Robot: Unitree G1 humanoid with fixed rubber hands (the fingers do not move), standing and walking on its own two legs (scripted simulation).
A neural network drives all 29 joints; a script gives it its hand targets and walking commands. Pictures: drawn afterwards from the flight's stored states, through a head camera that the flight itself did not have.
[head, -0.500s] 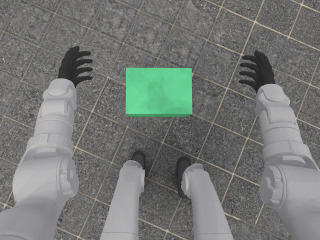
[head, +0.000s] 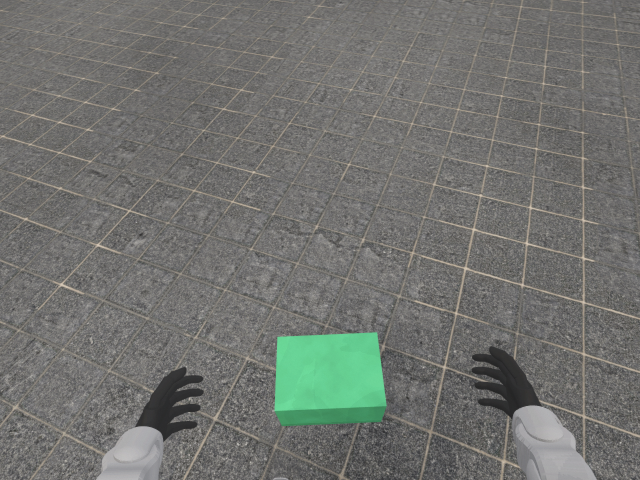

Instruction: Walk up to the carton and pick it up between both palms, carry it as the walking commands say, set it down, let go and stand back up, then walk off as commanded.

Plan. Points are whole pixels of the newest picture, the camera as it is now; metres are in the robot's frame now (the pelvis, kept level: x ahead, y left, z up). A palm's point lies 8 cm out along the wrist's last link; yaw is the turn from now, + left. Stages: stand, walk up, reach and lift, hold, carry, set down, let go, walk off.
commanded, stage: let go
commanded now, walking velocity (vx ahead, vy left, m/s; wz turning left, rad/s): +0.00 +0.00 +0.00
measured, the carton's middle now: (329, 379) +0.45 +0.02 -0.67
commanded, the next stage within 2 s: stand in 0.60 s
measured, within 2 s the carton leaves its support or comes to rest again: neither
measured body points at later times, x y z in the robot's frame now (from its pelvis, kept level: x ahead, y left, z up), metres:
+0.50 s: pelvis +0.04 +0.02 +0.02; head +0.04 +0.02 +0.47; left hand +0.23 +0.26 -0.05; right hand +0.21 -0.21 -0.06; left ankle +0.03 +0.12 -0.72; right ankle +0.01 -0.13 -0.72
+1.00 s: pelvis +0.08 +0.01 +0.02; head +0.07 +0.01 +0.47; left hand +0.25 +0.28 -0.06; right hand +0.20 -0.29 -0.07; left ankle +0.03 +0.12 -0.72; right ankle +0.01 -0.12 -0.72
